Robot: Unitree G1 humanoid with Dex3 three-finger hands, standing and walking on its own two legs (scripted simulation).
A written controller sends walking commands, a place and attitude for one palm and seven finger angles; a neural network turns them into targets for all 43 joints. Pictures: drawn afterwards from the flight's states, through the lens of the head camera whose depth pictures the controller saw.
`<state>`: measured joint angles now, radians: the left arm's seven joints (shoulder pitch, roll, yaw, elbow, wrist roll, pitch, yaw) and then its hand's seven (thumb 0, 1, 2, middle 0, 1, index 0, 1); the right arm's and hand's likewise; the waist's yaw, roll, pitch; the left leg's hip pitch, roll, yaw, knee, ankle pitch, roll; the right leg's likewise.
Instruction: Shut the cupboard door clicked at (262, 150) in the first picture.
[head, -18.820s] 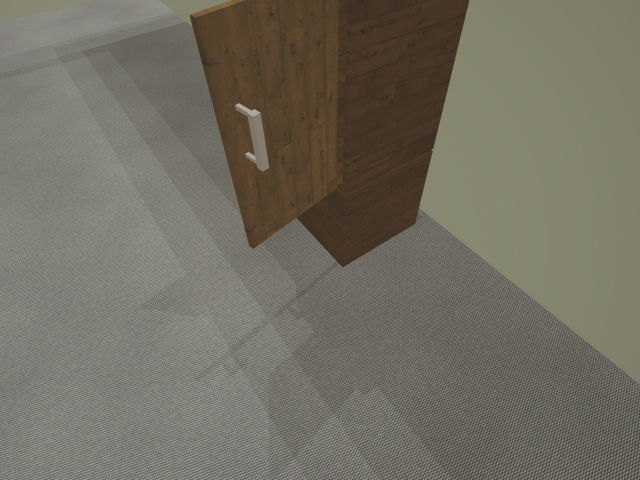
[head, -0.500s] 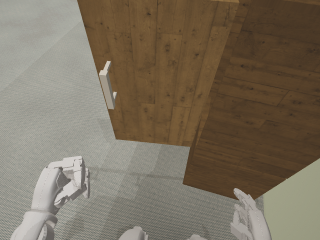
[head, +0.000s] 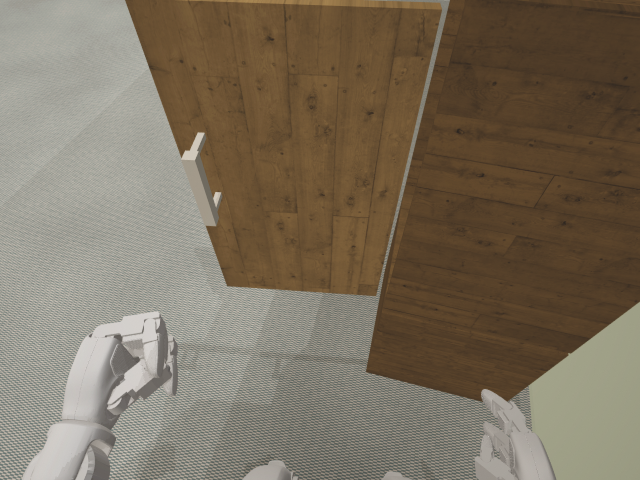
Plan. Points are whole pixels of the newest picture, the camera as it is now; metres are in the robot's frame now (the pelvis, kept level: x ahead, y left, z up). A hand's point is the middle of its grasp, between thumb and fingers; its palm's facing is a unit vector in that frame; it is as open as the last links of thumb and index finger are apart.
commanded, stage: bring the fist close to the handle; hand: left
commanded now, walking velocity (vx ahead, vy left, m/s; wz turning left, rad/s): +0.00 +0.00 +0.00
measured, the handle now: (205, 181) +0.51 +0.21 +0.07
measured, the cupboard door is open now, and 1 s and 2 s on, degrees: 100 100 97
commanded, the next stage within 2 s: push the door shut along its arc in 1.44 s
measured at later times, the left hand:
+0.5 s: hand (199, 292) +0.32 +0.17 +0.07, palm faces +0.00 -1.00 -0.03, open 3.1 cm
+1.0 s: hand (224, 237) +0.40 +0.15 +0.07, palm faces -0.04 -1.00 -0.02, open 3.1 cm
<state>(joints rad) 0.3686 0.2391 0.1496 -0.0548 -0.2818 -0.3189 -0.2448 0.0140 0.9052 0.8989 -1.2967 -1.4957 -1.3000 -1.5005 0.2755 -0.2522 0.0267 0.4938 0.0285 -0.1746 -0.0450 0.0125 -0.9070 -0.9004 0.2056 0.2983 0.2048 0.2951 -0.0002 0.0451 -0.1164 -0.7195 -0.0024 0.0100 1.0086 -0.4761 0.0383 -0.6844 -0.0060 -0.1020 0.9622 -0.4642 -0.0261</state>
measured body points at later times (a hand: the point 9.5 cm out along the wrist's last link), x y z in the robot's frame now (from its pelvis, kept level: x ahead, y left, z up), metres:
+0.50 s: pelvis +0.00 -0.02 +0.01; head +0.06 -0.03 +0.45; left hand +0.31 +0.22 +0.08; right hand +0.15 -0.27 -0.09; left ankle +0.01 +0.09 -0.68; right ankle +0.01 -0.11 -0.68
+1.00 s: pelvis +0.01 -0.01 +0.01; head +0.07 -0.01 +0.45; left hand +0.39 +0.21 +0.08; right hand +0.11 -0.26 -0.11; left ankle +0.01 +0.09 -0.68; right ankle +0.01 -0.11 -0.68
